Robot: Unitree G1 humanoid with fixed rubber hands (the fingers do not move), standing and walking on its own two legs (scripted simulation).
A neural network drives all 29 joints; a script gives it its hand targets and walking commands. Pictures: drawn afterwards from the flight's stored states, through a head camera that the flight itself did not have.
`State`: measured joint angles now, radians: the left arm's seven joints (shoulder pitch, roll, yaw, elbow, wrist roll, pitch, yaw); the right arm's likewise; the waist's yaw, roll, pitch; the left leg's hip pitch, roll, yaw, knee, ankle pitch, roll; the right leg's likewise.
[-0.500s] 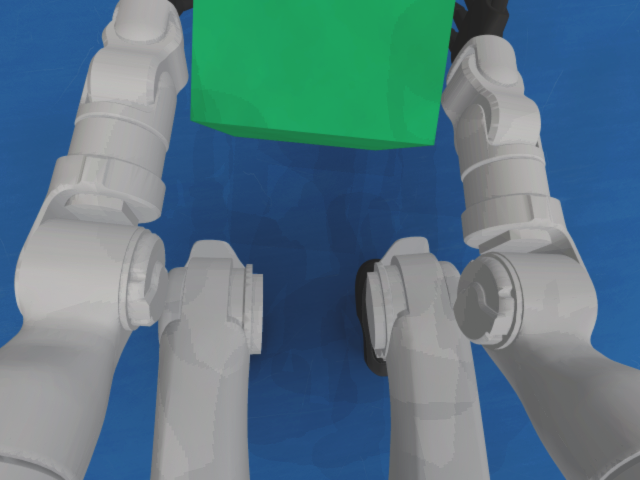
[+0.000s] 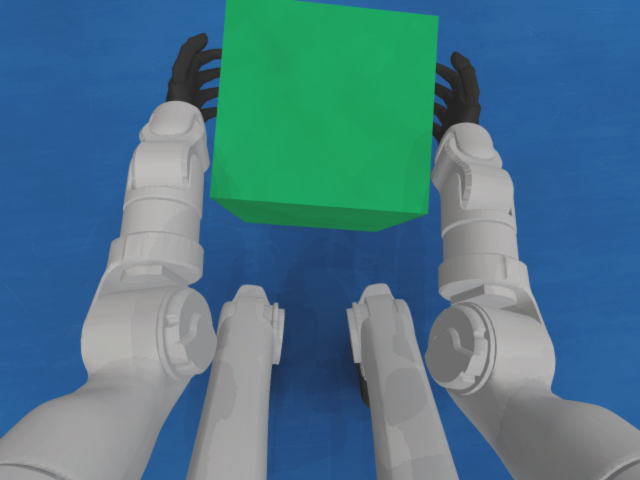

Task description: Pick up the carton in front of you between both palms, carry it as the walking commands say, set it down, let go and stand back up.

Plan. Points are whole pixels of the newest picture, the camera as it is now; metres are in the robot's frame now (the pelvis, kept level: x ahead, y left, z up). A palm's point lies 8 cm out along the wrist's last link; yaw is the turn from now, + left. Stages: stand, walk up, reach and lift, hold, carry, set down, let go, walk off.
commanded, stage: reach and lift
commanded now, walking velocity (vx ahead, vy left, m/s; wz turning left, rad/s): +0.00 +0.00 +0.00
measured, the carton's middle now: (320, 142) +0.50 +0.00 -0.13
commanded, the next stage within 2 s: none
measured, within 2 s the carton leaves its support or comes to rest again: neither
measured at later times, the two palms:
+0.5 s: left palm (119, 78) +0.45 +0.15 +0.10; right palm (551, 93) +0.45 -0.15 +0.11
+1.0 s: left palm out of the picture +0.40 +0.15 +0.25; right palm out of the picture +0.41 -0.15 +0.25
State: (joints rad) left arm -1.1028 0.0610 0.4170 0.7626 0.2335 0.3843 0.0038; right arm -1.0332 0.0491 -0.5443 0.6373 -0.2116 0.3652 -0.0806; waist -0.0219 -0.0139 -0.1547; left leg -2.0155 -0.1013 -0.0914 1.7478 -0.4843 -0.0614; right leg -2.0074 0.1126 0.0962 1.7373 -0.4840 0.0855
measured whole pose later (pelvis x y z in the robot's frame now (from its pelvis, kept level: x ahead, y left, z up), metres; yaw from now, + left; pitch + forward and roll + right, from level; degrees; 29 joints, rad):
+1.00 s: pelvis +0.10 +0.00 +0.26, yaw +1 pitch +10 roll +0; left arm -0.29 -0.13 0.27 0.48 0.20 0.42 0.02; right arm -0.29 0.16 -0.31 0.47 -0.21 0.40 -0.04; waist -0.01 0.00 -0.15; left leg -0.54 -0.06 -0.14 0.66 -0.30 -0.02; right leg -0.54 0.06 0.14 0.67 -0.31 0.02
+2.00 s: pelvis +0.11 +0.00 +0.29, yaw +1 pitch -4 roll +0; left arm -0.25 -0.15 0.22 0.29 0.27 0.68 0.00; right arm -0.26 0.15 -0.24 0.30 -0.28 0.66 0.01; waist 0.00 0.00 -0.01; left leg -0.10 -0.04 -0.13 0.37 -0.20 -0.01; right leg -0.10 0.03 0.14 0.38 -0.20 0.02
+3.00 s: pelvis +0.10 +0.00 +0.29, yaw +1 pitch -7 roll +0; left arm -0.27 -0.15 0.23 0.23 0.28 0.77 -0.01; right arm -0.29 0.16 -0.25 0.24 -0.28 0.75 0.01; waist 0.00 0.00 0.01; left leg -0.05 -0.03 -0.13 0.36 -0.19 -0.01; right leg -0.05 0.03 0.13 0.36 -0.19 0.01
